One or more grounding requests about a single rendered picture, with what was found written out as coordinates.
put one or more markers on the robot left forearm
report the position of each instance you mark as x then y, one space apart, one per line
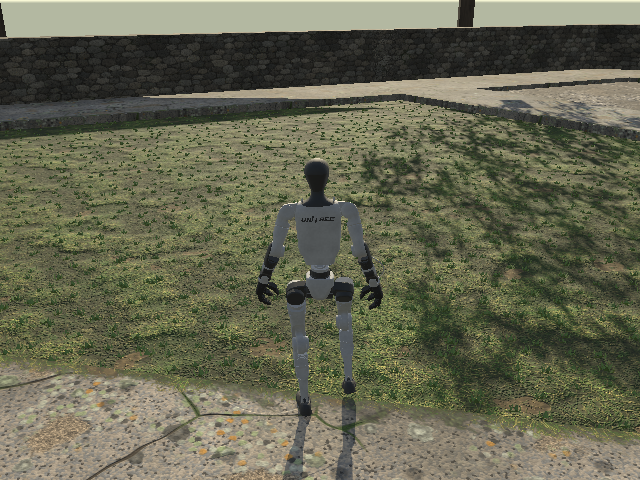
268 267

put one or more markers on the robot torso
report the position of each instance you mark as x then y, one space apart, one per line
318 234

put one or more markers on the robot left hand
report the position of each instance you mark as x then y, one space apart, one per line
262 288

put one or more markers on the robot right foot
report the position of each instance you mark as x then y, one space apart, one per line
349 386

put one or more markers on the robot right hand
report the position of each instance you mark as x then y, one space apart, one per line
377 294

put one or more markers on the robot left upper arm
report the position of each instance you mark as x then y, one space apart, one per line
286 212

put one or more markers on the robot right upper arm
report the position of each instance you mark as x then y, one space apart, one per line
350 211

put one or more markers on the robot right forearm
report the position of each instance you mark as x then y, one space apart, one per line
368 268

